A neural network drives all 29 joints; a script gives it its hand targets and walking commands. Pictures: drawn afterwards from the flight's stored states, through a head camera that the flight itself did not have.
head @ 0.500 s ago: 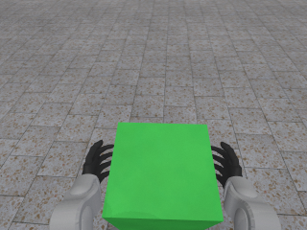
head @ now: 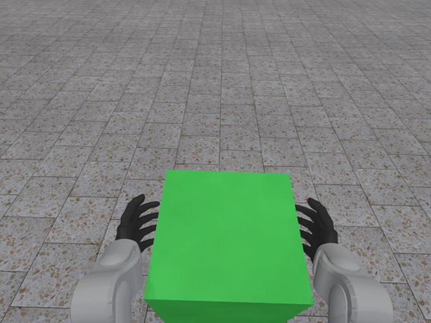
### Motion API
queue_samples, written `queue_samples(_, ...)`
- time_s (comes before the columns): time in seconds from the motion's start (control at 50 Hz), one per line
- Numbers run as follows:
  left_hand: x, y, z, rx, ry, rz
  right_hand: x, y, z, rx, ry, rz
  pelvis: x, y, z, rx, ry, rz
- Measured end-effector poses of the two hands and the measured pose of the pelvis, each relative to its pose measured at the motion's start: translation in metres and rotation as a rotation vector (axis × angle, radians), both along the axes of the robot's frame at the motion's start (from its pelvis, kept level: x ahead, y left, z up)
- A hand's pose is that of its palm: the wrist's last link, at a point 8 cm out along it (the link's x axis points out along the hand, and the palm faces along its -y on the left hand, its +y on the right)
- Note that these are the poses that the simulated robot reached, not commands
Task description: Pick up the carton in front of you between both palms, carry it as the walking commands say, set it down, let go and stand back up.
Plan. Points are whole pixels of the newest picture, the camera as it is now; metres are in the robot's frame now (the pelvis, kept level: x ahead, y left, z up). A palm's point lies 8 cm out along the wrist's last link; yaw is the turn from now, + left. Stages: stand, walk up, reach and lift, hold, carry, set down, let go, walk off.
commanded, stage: carry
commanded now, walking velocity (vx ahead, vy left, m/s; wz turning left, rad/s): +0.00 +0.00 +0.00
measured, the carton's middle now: (224, 255) +0.25 +0.00 +0.02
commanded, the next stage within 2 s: hold in 1.12 s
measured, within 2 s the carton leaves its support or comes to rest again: neither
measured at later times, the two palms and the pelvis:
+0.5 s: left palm (150, 234) +0.26 +0.13 +0.06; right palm (318, 236) +0.27 -0.17 +0.06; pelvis +0.02 -0.02 +0.00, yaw +0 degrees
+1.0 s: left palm (155, 234) +0.28 +0.13 +0.03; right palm (312, 236) +0.28 -0.17 +0.03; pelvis -0.01 -0.02 +0.00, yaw +0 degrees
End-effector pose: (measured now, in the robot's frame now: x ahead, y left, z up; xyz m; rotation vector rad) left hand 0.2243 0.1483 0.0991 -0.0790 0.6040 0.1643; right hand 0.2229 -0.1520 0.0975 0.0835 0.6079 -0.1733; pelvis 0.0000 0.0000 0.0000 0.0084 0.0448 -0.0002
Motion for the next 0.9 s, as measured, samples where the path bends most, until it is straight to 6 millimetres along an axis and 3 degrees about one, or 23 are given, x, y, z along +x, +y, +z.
queue_samples(0.12,0.017,-0.006,-0.008,0.008,0.032,0.009,0.02,-0.006,-0.01,0.008,0.033,0.009,0.019,-0.008,-0.003,-0.004,0.005,0.004)
queue_samples(0.28,0.027,-0.013,-0.025,0.023,0.075,-0.003,0.031,-0.012,-0.025,-0.019,0.075,0.024,0.025,-0.015,-0.005,-0.002,-0.001,0.006)
queue_samples(0.78,0.05,-0.019,-0.073,0.112,0.103,-0.065,0.052,-0.016,-0.073,-0.112,0.104,0.085,-0.001,-0.02,-0.003,-0.005,-0.015,0.007)
queue_samples(0.9,0.053,-0.02,-0.075,0.111,0.068,-0.064,0.056,-0.017,-0.074,-0.114,0.069,0.08,-0.006,-0.021,-0.003,-0.006,-0.012,0.008)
